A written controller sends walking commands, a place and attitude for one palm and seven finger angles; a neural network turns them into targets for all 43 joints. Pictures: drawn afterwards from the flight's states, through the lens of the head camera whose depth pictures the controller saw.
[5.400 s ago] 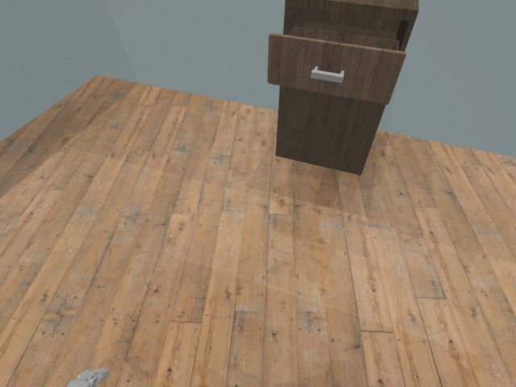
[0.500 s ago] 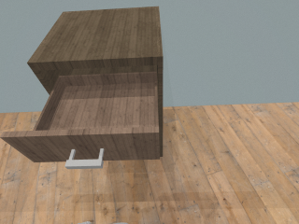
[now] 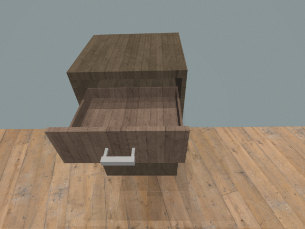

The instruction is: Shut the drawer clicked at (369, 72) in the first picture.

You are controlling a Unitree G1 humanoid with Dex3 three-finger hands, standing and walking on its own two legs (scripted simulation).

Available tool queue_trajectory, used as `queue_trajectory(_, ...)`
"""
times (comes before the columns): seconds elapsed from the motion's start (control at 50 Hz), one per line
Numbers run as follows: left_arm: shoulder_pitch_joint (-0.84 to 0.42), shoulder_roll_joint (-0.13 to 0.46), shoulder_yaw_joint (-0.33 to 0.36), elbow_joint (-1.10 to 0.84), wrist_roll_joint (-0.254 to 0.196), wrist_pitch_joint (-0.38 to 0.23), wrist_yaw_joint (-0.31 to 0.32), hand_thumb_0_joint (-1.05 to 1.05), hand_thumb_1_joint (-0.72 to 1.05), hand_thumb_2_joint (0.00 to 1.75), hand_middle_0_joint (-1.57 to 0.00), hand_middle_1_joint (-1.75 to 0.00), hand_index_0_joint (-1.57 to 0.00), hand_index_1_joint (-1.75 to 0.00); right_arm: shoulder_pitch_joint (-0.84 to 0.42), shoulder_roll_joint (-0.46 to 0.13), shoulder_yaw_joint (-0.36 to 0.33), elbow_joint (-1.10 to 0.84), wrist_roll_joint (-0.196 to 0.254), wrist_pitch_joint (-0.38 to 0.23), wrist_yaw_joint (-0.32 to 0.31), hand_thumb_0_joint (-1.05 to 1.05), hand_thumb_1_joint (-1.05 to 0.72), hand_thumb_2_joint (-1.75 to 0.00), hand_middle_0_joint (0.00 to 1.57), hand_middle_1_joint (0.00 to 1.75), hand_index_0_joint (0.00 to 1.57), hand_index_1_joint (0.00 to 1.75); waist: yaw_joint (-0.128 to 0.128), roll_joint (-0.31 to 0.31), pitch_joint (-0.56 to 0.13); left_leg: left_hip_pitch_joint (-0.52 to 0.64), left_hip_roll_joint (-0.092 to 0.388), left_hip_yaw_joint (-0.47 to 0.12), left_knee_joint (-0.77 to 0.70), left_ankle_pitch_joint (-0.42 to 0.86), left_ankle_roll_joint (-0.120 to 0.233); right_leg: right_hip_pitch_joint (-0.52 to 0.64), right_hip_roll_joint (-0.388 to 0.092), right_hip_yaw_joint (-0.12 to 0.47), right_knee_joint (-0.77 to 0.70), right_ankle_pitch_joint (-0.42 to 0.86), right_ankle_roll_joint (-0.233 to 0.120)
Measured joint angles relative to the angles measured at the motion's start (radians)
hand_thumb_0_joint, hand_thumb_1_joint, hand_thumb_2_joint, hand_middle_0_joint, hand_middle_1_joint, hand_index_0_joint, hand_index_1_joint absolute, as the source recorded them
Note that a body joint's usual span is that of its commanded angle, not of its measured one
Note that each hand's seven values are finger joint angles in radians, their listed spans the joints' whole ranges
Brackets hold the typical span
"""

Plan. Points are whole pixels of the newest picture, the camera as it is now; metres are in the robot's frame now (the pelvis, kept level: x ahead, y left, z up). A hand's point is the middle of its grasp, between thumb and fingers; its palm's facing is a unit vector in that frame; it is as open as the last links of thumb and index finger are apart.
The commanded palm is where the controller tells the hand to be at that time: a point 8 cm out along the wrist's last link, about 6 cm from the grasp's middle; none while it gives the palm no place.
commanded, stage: come to a stop and stand still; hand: left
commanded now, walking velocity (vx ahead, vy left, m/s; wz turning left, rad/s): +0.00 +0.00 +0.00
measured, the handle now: (119, 155) +0.36 +0.15 -0.04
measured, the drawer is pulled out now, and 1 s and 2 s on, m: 0.30 0.30 0.30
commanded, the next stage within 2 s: look again from close up in 1.54 s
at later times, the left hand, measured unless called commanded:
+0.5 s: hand out of the picture +0.00 +0.20 -0.15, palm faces +0.02 -0.98 -0.22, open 7.3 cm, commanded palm none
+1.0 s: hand out of the picture +0.03 +0.18 -0.16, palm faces +0.02 -0.98 -0.21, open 7.3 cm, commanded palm none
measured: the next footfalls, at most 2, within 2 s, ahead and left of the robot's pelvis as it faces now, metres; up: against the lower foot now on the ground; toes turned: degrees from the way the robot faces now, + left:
right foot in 0.08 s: +0.07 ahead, -0.08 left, +0.00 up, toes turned -1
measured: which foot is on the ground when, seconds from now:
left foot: down 0.00-1.00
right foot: up 0.00-0.06, down 0.08-1.00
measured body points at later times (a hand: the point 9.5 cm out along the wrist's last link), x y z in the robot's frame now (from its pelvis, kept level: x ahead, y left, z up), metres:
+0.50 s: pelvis -0.02 +0.02 +0.01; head -0.02 +0.01 +0.46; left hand +0.00 +0.25 -0.14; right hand -0.05 -0.21 -0.15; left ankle +0.01 +0.09 -0.73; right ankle +0.01 -0.09 -0.73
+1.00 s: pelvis +0.02 +0.01 +0.02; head +0.03 +0.00 +0.47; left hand +0.03 +0.23 -0.14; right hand +0.04 -0.21 -0.15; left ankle +0.01 +0.09 -0.73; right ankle +0.01 -0.09 -0.73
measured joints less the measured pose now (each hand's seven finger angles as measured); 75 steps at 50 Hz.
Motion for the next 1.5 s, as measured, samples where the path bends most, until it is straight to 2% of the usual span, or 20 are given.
queue_trajectory(0.06,0.016,-0.008,-0.004,-0.011,0.0,-0.013,-0.002,0.0,0.91,0.9,-0.19,-0.3,-0.2,-0.3,0.003,0.009,0.003,0.002,0.002,-0.002,-0.004,0.0,-0.92,-0.9,0.2,0.3,0.2,0.3,0.005,-0.006,0.006,-0.032,-0.024,0.019,-0.001,0.015,0.01,0.059,0.017,-0.003,-0.079,0.011,-0.006)
queue_trajectory(0.1,0.014,-0.032,-0.011,-0.006,0.003,-0.027,0.0,0.0,0.91,0.9,-0.19,-0.3,-0.2,-0.3,-0.001,-0.003,-0.002,0.011,0.009,-0.005,-0.009,0.0,-0.93,-0.9,0.2,0.3,0.2,0.3,0.01,0.023,0.028,-0.053,-0.015,0.02,0.006,0.022,0.011,0.073,0.033,-0.003,-0.143,0.049,-0.022)
queue_trajectory(0.16,0.026,-0.058,-0.028,-0.005,0.002,-0.046,-0.006,0.0,0.91,0.9,-0.19,-0.3,-0.2,-0.3,0.01,-0.018,-0.006,0.026,0.015,-0.006,-0.012,-0.01,-0.94,-0.9,0.2,0.3,0.2,0.3,-0.009,0.046,0.047,-0.054,-0.011,0.005,-0.033,0.044,-0.005,0.083,0.035,-0.021,-0.2,0.098,-0.023)
queue_trajectory(0.2,0.031,-0.061,-0.032,-0.002,0.0,-0.049,-0.007,0.01,0.91,0.9,-0.19,-0.3,-0.2,-0.3,0.03,-0.013,-0.002,0.042,0.015,-0.009,-0.009,0.0,-0.94,-0.9,0.2,0.3,0.2,0.3,-0.018,0.032,0.05,-0.051,-0.01,0.004,-0.06,0.061,-0.012,0.09,0.032,-0.028,-0.23,0.117,-0.022)
queue_trajectory(0.26,0.025,-0.06,-0.033,0.009,-0.003,-0.044,-0.009,0.01,0.91,0.9,-0.2,-0.3,-0.2,-0.3,0.066,-0.004,0.002,0.073,0.013,-0.015,-0.007,0.0,-0.93,-0.9,0.2,0.3,0.2,0.3,-0.025,0.006,0.049,-0.042,-0.005,0.006,-0.088,0.097,0.009,0.1,0.037,-0.03,-0.259,0.134,-0.018)
queue_trajectory(0.34,0.01,-0.055,-0.032,0.023,-0.001,-0.036,-0.007,0.01,0.92,0.9,-0.2,-0.3,-0.2,-0.3,0.109,0.0,0.006,0.115,0.009,-0.017,-0.008,0.0,-0.92,-0.9,0.2,0.3,0.2,0.3,-0.029,-0.016,0.036,-0.034,-0.002,0.013,-0.118,0.104,0.019,0.106,0.042,-0.022,-0.29,0.143,-0.018)
queue_trajectory(0.6,-0.021,-0.052,-0.036,0.053,-0.004,-0.054,-0.005,0.01,0.92,0.9,-0.2,-0.3,-0.2,-0.3,0.105,0.015,0.018,0.168,0.014,-0.035,-0.013,0.0,-0.91,-0.9,0.2,0.3,0.2,0.3,-0.03,0.007,0.03,-0.01,-0.012,0.013,-0.166,0.112,0.023,0.127,0.036,-0.019,-0.331,0.157,-0.005)
queue_trajectory(0.7,-0.023,-0.054,-0.039,0.068,-0.006,-0.057,-0.001,0.01,0.92,0.9,-0.19,-0.3,-0.2,-0.3,0.073,0.031,0.026,0.169,0.015,-0.049,-0.015,0.0,-0.91,-0.9,0.2,0.3,0.2,0.3,-0.027,0.005,0.031,0.002,-0.006,0.01,-0.171,0.103,0.018,0.142,0.043,-0.021,-0.343,0.15,-0.009)
queue_trajectory(1.0,-0.032,-0.049,-0.047,0.104,-0.011,-0.067,0.005,0.01,0.94,0.9,-0.2,-0.3,-0.2,-0.3,0.026,0.02,0.029,0.202,0.02,-0.064,-0.029,0.0,-0.92,-0.9,0.2,0.3,0.2,0.3,-0.02,-0.017,0.039,0.057,0.011,-0.001,-0.177,0.066,-0.001,0.207,0.062,-0.028,-0.369,0.121,-0.023)
queue_trajectory(1.5,-0.033,-0.044,-0.048,0.114,-0.015,-0.072,0.004,0.01,0.93,0.9,-0.2,-0.3,-0.2,-0.3,0.049,0.042,0.032,0.244,0.022,-0.06,-0.029,0.0,-0.91,-0.9,0.2,0.3,0.2,0.3,-0.022,-0.023,0.046,0.083,0.031,-0.01,-0.193,0.064,-0.023,0.24,0.083,-0.036,-0.402,0.125,-0.044)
